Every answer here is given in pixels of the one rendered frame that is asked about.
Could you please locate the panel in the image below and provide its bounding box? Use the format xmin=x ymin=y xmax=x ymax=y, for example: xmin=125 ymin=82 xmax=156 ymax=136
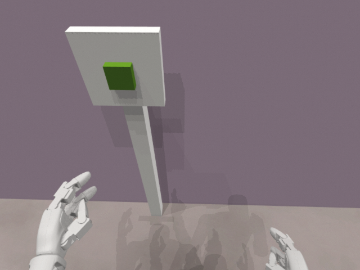
xmin=65 ymin=26 xmax=165 ymax=217

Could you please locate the robot left hand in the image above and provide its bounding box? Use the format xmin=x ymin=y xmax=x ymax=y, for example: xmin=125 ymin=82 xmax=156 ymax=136
xmin=36 ymin=172 xmax=97 ymax=258

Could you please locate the button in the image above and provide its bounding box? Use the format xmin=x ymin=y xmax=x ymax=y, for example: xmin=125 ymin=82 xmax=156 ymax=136
xmin=103 ymin=62 xmax=136 ymax=90

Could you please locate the robot right hand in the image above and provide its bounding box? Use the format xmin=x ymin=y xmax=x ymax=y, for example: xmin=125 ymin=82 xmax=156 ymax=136
xmin=265 ymin=227 xmax=309 ymax=270

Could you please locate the left robot forearm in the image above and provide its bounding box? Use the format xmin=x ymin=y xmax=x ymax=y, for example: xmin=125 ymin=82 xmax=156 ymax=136
xmin=29 ymin=254 xmax=66 ymax=270

